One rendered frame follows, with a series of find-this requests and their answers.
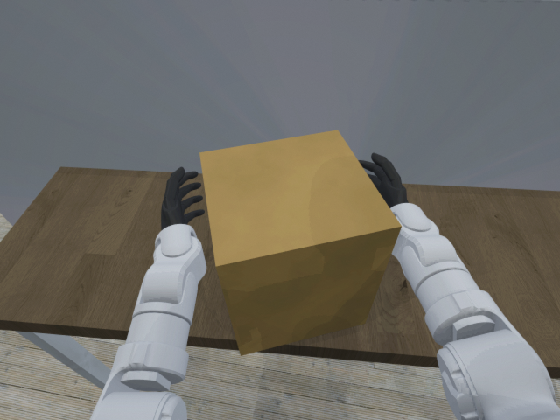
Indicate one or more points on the right robot hand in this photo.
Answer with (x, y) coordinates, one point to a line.
(387, 180)

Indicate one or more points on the carton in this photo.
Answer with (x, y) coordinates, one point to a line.
(301, 237)

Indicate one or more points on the left robot hand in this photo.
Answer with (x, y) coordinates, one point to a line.
(173, 208)

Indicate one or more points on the right robot upper arm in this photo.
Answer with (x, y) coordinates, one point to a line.
(493, 376)

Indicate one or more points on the left robot forearm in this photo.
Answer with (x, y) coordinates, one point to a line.
(154, 355)

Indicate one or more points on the left robot upper arm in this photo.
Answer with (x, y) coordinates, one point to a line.
(141, 406)

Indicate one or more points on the table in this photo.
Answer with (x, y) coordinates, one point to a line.
(74, 262)

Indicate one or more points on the right robot forearm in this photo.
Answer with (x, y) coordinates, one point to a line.
(455, 306)

